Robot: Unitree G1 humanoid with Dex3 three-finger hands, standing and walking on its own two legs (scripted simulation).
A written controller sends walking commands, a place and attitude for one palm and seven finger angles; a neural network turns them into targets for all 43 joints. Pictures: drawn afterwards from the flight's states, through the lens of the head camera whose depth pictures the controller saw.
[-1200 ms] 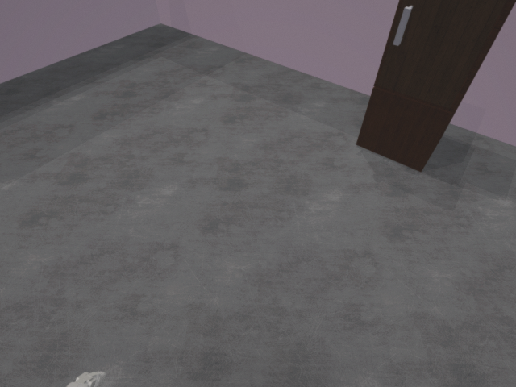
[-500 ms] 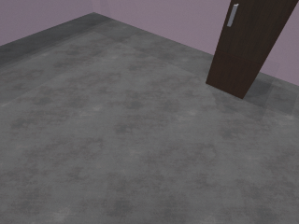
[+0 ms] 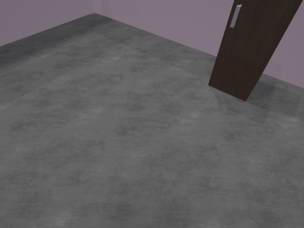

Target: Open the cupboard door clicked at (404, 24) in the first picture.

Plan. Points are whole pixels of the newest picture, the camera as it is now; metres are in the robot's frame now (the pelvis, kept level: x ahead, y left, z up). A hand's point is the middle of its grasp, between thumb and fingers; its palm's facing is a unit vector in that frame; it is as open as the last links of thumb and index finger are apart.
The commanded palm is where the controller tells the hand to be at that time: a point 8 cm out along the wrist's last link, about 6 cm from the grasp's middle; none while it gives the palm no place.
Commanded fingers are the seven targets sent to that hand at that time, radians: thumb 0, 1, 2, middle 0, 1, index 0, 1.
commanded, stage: look at it before walking up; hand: left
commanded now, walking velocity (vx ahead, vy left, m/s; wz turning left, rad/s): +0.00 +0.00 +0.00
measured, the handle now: (236, 16) +1.56 -0.56 -0.05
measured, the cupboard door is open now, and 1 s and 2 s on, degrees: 0 0 0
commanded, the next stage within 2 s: walk to a spot facing it in 0.24 s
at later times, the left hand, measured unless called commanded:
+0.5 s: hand out of the picture +0.07 +0.24 -0.17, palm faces -0.04 -0.95 -0.30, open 7.4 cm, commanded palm none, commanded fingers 0.00 0.90 0.90 -0.20 -0.30 -0.20 -0.30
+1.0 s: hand out of the picture +0.08 +0.20 -0.20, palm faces -0.09 -0.99 -0.13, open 7.4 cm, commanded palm none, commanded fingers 0.00 0.90 0.90 -0.20 -0.30 -0.20 -0.30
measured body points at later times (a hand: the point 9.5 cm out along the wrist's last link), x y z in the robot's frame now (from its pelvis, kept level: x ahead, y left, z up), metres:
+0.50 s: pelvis +0.02 +0.00 +0.00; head +0.01 +0.00 +0.45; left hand +0.07 +0.28 -0.14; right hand +0.08 -0.28 -0.14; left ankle +0.00 +0.13 -0.75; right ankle +0.00 -0.12 -0.74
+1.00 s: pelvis +0.17 +0.03 -0.03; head +0.21 +0.05 +0.42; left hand +0.09 +0.25 -0.18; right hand +0.26 -0.22 -0.15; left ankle +0.28 +0.13 -0.74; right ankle +0.00 -0.12 -0.74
